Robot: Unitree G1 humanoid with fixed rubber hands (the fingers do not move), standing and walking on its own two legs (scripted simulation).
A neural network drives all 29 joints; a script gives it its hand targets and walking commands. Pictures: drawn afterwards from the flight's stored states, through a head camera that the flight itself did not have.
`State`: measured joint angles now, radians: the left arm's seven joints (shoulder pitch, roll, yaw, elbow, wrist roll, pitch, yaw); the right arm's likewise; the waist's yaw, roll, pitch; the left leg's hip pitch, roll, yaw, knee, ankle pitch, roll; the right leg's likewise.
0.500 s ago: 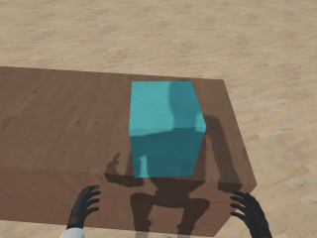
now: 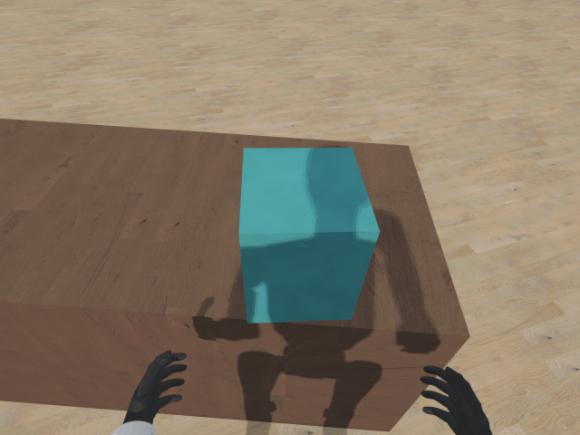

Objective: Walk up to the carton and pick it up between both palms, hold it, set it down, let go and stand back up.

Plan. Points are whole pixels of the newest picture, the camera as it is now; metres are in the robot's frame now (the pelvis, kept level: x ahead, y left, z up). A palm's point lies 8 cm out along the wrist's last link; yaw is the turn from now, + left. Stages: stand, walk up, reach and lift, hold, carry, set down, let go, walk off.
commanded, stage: set down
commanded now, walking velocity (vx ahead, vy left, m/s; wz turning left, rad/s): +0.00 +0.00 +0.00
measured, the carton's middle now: (299, 236) +0.46 +0.03 -0.01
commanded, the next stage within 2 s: let go in 0.74 s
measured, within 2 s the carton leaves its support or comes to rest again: neither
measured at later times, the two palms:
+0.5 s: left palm (132, 413) +0.15 +0.23 -0.06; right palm out of the picture +0.15 -0.21 -0.07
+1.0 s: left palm (136, 404) +0.17 +0.24 -0.07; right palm out of the picture +0.16 -0.21 -0.08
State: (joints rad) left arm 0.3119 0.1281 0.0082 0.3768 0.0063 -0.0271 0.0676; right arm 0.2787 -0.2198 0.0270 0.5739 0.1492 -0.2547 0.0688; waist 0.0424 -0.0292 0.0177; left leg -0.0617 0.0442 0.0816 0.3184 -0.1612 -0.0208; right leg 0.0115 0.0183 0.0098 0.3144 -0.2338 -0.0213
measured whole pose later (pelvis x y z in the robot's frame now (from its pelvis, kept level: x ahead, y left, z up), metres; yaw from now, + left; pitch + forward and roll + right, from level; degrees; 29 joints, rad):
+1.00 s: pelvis +0.00 +0.01 +0.00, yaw +0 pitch -6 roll +0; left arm 0.20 0.18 0.04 0.50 0.02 0.12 0.00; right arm 0.17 -0.17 -0.02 0.75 0.01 -0.22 0.01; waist 0.00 -0.01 0.07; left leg -0.08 0.04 0.09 0.38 -0.20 -0.01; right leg 0.01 0.01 0.02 0.35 -0.26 -0.01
